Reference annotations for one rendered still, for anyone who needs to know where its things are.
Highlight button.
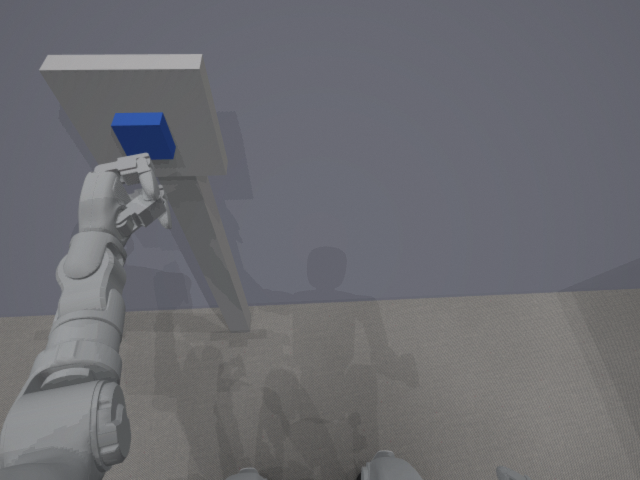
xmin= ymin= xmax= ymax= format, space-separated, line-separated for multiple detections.
xmin=111 ymin=112 xmax=176 ymax=160

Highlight robot left forearm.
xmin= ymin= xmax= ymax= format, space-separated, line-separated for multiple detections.
xmin=0 ymin=231 xmax=127 ymax=469

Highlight robot right shin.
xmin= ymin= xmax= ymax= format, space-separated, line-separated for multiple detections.
xmin=370 ymin=450 xmax=395 ymax=463

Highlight right robot thigh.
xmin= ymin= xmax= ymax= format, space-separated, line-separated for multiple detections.
xmin=361 ymin=457 xmax=423 ymax=480

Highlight left robot hand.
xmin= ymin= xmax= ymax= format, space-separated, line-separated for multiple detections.
xmin=78 ymin=153 xmax=172 ymax=247

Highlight panel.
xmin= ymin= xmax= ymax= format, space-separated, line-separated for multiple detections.
xmin=39 ymin=54 xmax=251 ymax=333

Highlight left robot upper arm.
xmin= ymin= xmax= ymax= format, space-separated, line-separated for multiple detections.
xmin=0 ymin=379 xmax=131 ymax=480

